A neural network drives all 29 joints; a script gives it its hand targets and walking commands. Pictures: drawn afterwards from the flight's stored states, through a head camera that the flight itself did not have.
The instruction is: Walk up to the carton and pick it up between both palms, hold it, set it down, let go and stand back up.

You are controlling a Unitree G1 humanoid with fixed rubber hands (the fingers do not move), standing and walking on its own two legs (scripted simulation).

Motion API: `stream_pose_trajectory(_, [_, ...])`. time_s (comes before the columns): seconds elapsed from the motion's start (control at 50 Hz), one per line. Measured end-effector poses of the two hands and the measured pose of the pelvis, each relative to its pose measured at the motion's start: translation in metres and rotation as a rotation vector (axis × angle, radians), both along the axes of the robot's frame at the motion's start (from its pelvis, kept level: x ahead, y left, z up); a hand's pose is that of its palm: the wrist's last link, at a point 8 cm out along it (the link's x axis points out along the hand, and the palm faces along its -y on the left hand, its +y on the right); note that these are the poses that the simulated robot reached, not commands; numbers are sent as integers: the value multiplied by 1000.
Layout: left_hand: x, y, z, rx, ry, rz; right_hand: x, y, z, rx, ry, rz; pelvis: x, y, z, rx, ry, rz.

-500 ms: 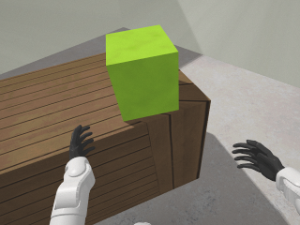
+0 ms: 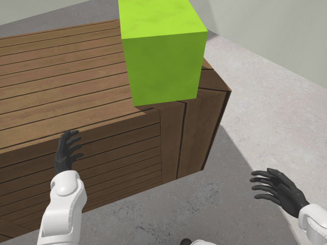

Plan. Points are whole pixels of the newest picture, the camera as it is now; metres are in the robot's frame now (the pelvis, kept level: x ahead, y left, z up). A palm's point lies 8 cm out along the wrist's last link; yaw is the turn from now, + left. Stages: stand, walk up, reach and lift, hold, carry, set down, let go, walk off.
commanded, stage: set down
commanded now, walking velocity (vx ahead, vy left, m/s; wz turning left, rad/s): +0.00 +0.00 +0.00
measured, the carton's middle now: (158, 50) +0.70 +0.15 +0.07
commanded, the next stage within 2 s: none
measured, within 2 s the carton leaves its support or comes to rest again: neither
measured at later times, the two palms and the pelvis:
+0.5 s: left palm (70, 161) +0.26 +0.29 +0.03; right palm (280, 196) +0.25 -0.21 +0.01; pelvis +0.02 +0.02 +0.00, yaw +0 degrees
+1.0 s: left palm (62, 175) +0.23 +0.31 +0.01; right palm (274, 199) +0.25 -0.20 -0.02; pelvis +0.04 +0.04 +0.00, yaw +0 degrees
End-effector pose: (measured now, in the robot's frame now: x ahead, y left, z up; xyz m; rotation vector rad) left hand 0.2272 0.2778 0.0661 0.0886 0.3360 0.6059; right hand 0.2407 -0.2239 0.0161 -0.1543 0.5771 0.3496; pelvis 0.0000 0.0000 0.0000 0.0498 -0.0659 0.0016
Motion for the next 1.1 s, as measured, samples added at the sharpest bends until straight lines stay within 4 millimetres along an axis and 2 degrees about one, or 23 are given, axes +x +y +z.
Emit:
stream_pose_trajectory(0.06, [6, -1, 5, 13, -30, -32, -9, -8, -5, -2, -3, -35, 1, 3, 0, -6, 2, 0])
stream_pose_trajectory(0.14, [14, -5, 4, -4, -26, -94, -9, -14, -4, -12, -17, -63, 3, 5, 0, -11, 5, -1])
stream_pose_trajectory(0.3, [19, 0, -18, -49, 50, -124, -1, 6, -5, 19, -33, -69, 10, 11, 0, -20, 17, 0])
stream_pose_trajectory(0.38, [24, 6, -23, -61, 64, -129, 3, 16, -8, 13, -25, -73, 15, 16, 1, -27, 27, 1])
stream_pose_trajectory(0.5, [30, 15, -31, -77, 83, -136, 11, 18, -11, -17, -12, -102, 23, 25, 2, -39, 44, 1])
stream_pose_trajectory(0.6, [25, 23, -45, -89, 123, -132, 18, 14, -13, -44, -7, -136, 31, 32, 3, -49, 61, 2])
stream_pose_trajectory(0.76, [1, 34, -66, -96, 191, -114, 20, 14, -21, -61, -6, -167, 39, 40, 4, -60, 81, 3])
stream_pose_trajectory(0.84, [-4, 38, -66, -91, 180, -112, 17, 18, -26, -49, -5, -191, 41, 42, 4, -63, 84, 3])
stream_pose_trajectory(0.96, [0, 35, -58, -83, 136, -135, 14, 22, -33, -18, -12, -226, 43, 44, 4, -66, 86, 3])
stream_pose_trajectory(1.1, [1, 25, -49, -89, 114, -175, 7, 12, -40, -30, -6, -257, 42, 43, 4, -64, 84, 3])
